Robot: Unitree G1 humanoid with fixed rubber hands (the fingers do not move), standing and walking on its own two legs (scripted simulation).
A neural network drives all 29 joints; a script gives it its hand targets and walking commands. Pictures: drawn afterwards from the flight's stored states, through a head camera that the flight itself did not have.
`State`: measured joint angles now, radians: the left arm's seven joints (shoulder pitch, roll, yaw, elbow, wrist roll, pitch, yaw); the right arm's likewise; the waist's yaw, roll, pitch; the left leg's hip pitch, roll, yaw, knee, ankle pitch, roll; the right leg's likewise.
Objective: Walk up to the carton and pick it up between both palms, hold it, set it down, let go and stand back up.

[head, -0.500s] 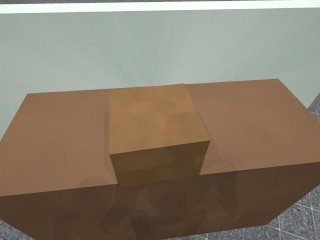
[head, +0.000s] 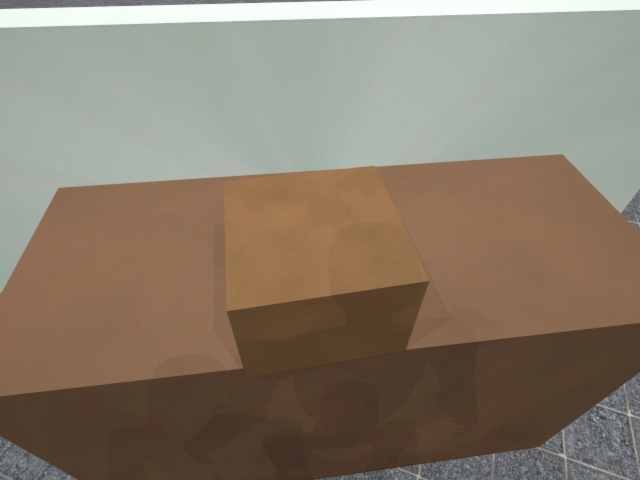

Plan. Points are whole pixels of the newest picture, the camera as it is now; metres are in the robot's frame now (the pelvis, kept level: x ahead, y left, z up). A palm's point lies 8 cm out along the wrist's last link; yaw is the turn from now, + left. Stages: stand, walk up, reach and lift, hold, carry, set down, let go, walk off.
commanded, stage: stand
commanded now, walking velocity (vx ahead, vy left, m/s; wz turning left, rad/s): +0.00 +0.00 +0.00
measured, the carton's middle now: (314, 265) +0.43 +0.01 +0.02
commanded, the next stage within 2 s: none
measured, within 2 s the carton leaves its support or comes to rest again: neither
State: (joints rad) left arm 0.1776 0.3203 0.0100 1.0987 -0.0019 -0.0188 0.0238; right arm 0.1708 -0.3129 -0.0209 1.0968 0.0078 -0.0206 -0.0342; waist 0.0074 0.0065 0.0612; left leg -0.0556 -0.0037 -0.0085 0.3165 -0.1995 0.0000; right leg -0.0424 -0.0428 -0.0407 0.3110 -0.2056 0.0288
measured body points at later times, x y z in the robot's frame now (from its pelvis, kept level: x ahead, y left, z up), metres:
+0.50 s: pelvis +0.01 +0.00 +0.00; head +0.01 +0.01 +0.45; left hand +0.03 +0.30 -0.14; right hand +0.07 -0.29 -0.14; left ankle -0.01 +0.12 -0.75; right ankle -0.02 -0.13 -0.75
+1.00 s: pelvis +0.01 +0.01 +0.00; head +0.01 +0.01 +0.45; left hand +0.04 +0.30 -0.14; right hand +0.06 -0.28 -0.14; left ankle -0.01 +0.12 -0.75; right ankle -0.02 -0.13 -0.75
